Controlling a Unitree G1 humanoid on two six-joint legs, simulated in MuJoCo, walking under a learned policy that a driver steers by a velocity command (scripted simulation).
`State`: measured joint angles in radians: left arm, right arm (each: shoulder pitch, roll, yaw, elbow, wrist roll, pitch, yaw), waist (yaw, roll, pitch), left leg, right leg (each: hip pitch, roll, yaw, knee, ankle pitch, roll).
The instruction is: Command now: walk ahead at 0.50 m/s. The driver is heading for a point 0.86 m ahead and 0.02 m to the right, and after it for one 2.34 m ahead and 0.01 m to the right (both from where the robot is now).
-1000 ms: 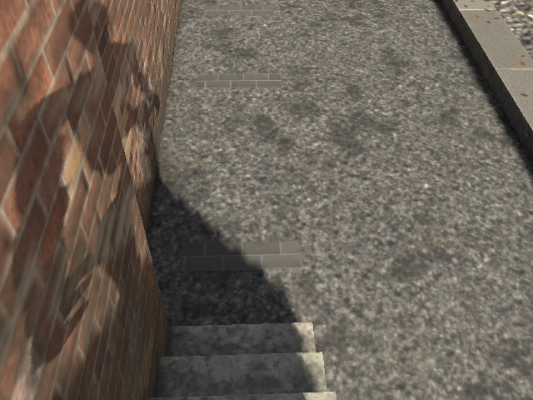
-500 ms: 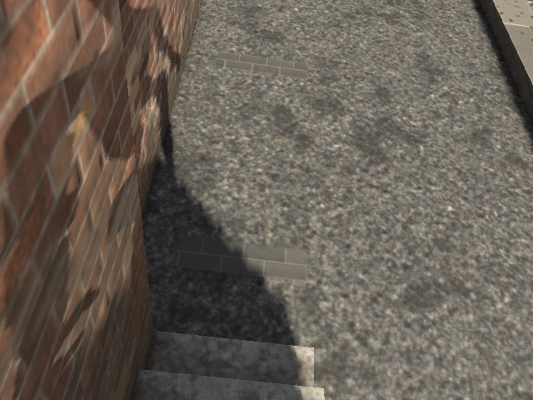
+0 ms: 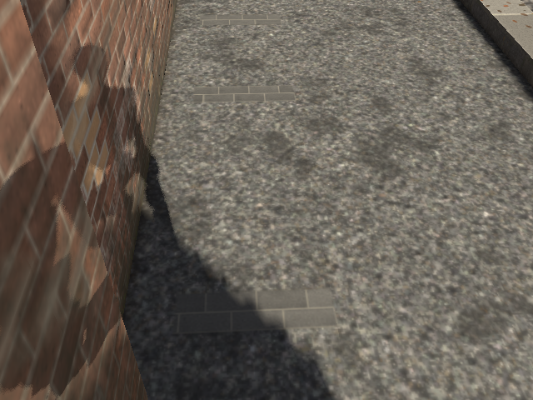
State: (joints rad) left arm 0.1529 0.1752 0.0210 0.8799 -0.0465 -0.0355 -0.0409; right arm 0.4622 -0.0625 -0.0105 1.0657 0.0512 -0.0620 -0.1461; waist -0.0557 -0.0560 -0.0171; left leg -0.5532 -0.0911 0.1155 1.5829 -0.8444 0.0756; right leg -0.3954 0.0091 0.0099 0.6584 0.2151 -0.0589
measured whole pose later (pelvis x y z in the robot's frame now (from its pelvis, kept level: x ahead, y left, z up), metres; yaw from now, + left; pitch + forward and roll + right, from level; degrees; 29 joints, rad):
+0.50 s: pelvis +0.25 +0.08 -0.18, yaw -2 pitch -4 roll -6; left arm 0.50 0.07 0.03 1.05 -0.07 0.01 0.03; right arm 0.35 -0.23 -0.07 0.94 -0.02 -0.10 0.01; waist 0.02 0.04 -0.02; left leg -0.31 0.15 -0.07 0.51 0.21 0.02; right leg -0.28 0.10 0.10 1.54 -0.89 0.02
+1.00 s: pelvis +0.39 -0.02 -0.29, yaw +0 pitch -2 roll -2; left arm 0.37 0.18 0.05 0.87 -0.03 -0.06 -0.02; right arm 0.37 -0.27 -0.10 0.98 0.04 -0.07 -0.05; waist 0.02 0.04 -0.01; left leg -0.52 0.03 -0.30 1.38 -0.60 0.08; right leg -0.36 -0.01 0.00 1.03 -0.65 0.03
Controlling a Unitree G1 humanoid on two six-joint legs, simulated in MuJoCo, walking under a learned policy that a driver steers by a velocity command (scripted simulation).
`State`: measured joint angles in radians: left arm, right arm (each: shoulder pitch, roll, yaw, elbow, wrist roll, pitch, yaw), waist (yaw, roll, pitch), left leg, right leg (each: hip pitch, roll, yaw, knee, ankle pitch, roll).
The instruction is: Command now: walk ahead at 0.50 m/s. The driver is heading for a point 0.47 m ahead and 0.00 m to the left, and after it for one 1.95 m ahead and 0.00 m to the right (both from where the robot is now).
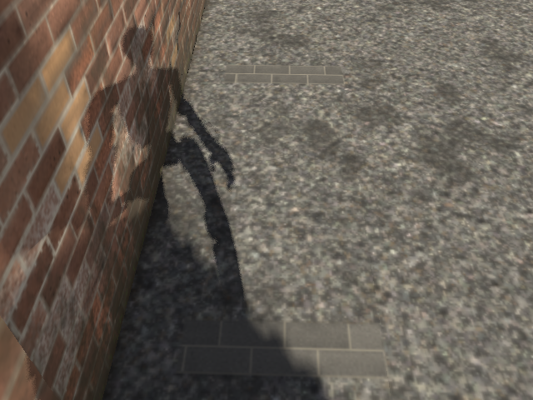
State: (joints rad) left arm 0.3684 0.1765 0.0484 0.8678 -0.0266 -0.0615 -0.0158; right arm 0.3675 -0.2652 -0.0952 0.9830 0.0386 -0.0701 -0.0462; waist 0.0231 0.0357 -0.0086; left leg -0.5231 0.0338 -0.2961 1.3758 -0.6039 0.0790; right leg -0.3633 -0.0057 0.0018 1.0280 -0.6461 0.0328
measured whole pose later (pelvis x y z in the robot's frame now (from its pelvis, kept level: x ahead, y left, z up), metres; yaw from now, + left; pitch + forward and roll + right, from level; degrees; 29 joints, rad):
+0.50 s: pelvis +0.23 -0.01 -0.15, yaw +0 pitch -1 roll +0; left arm 0.25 0.18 0.04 0.89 -0.08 -0.05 0.05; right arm 0.56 -0.18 -0.05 1.14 0.01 -0.04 0.03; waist -0.06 -0.04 -0.04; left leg -0.28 -0.04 0.03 0.75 -0.45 0.05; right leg -0.76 -0.02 0.09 1.80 -0.36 -0.07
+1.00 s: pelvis +0.52 -0.13 -0.33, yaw -1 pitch +4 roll +0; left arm 0.36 0.18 0.05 1.03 0.01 -0.06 -0.04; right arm 0.25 -0.20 -0.06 0.92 0.03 -0.08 -0.05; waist -0.02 0.04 -0.02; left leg -0.78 0.05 -0.07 1.63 -0.33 0.04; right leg -0.36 0.03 -0.05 0.62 -0.32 -0.06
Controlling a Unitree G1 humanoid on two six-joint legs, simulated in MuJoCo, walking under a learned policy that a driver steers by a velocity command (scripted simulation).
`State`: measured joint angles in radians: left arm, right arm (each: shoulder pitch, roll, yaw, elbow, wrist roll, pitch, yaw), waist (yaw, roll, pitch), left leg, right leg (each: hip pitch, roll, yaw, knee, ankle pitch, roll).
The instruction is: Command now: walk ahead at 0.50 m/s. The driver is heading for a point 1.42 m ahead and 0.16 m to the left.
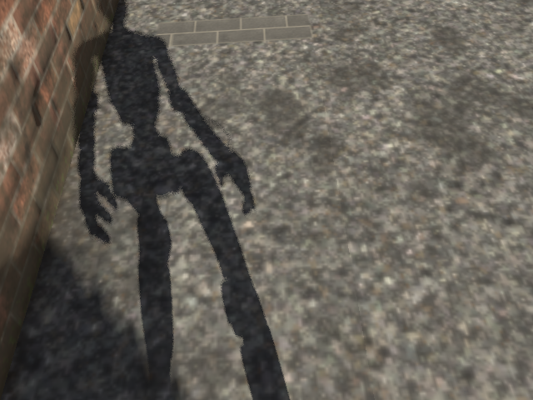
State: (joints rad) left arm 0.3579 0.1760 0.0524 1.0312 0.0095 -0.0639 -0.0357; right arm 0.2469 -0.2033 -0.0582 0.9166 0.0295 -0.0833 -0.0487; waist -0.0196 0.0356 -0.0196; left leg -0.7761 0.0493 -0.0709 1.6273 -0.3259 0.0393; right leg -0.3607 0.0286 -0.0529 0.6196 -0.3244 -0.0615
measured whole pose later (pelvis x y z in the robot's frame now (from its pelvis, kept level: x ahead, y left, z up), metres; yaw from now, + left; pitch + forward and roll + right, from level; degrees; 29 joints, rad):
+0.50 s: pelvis +0.31 +0.02 +0.02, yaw +0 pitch +2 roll +1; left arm 0.21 0.23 0.08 0.94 -0.02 -0.08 0.02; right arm 0.20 -0.21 -0.04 0.93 0.00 -0.11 0.03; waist -0.03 -0.02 0.03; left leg -0.25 -0.08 0.04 0.37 -0.15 0.09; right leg -0.53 -0.07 0.06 1.12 -0.30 -0.04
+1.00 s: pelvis +0.59 -0.08 +0.02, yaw +0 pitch +1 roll +0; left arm 0.20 0.22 0.06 0.91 0.00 -0.10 -0.04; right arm 0.22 -0.27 -0.06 0.95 0.02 -0.09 -0.01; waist 0.01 0.03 0.04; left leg -0.52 0.08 -0.03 1.12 -0.30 0.05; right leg -0.26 0.05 -0.05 0.37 -0.13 -0.08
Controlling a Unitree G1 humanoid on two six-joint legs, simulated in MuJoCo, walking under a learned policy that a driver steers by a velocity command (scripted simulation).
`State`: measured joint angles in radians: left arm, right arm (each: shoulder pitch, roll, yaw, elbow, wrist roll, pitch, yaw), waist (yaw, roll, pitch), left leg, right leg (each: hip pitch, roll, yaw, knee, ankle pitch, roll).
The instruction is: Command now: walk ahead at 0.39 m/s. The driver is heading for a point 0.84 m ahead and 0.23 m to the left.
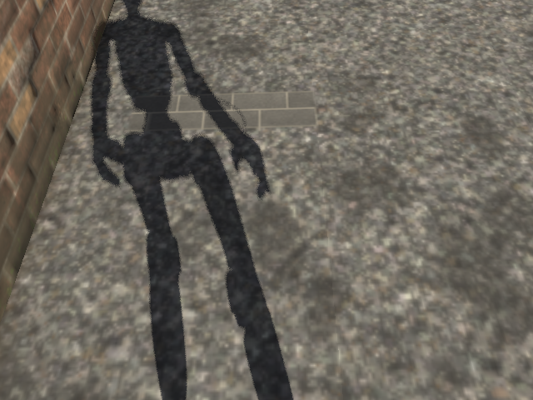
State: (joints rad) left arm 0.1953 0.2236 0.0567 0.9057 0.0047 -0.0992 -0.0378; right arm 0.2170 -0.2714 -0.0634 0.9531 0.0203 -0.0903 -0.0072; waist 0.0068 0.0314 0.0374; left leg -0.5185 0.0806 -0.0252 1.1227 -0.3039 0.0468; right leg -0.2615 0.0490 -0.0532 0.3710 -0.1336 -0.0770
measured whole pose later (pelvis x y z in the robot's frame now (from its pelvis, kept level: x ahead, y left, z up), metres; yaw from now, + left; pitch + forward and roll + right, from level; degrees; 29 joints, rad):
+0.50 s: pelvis +0.14 +0.02 -0.01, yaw -1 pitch +1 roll +1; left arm 0.19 0.23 0.03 1.00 0.01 0.01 0.03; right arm 0.06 -0.20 -0.03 0.93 -0.01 -0.02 -0.01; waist 0.03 -0.02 0.03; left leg -0.39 -0.01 0.04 0.49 -0.12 0.03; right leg -0.24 -0.02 0.01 0.57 -0.35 0.01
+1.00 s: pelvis +0.27 +0.04 +0.00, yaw +5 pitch +1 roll +0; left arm 0.19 0.26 0.06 0.96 -0.02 -0.12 0.00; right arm 0.31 -0.23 -0.06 1.00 0.01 -0.09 0.02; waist -0.03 -0.02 0.01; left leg -0.18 -0.06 -0.01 0.41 -0.24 0.07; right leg -0.45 -0.04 0.00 1.09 -0.34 -0.03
